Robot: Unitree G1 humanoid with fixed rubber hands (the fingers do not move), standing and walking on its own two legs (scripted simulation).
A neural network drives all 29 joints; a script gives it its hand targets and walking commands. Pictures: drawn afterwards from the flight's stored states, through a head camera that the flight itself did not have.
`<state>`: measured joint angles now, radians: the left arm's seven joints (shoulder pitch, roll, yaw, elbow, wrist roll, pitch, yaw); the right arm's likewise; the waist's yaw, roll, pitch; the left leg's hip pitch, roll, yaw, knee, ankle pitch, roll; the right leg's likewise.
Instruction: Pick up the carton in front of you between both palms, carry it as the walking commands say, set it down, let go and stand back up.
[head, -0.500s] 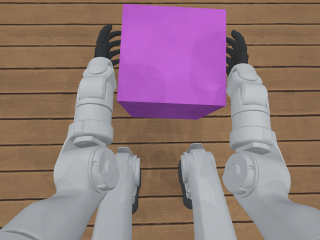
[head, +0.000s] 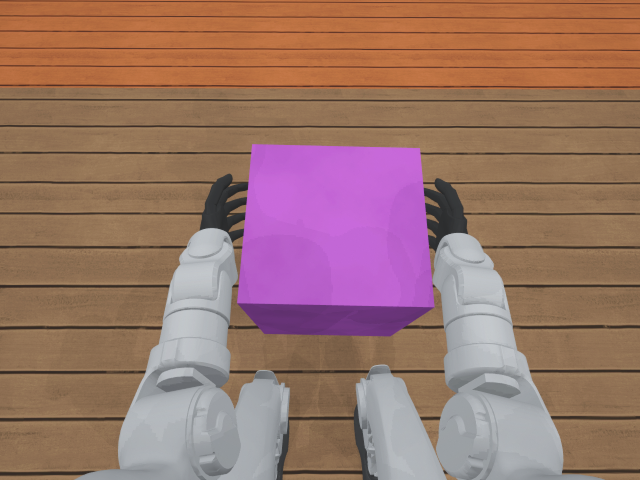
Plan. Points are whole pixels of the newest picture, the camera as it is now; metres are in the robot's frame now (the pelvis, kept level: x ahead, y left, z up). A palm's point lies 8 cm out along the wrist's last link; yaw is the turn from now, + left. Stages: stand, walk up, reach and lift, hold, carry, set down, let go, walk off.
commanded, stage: reach and lift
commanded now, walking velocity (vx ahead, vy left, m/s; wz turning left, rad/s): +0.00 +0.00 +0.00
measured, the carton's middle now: (331, 254) +0.41 -0.02 -0.10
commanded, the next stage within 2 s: hold in 1.72 s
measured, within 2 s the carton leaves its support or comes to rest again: neither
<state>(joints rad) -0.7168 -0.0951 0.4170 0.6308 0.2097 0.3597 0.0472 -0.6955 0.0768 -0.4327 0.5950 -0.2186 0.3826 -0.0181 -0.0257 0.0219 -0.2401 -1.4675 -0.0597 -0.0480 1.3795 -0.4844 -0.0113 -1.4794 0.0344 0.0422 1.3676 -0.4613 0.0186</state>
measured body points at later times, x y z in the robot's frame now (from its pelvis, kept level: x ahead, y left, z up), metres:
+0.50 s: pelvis +0.05 +0.00 +0.13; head +0.09 -0.01 +0.58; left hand +0.38 +0.14 +0.11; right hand +0.38 -0.16 +0.11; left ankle +0.07 +0.12 -0.58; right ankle +0.08 -0.12 -0.58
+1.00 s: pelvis +0.04 +0.00 +0.16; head +0.02 +0.00 +0.61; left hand +0.36 +0.15 +0.18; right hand +0.36 -0.16 +0.18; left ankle +0.07 +0.12 -0.58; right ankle +0.08 -0.12 -0.58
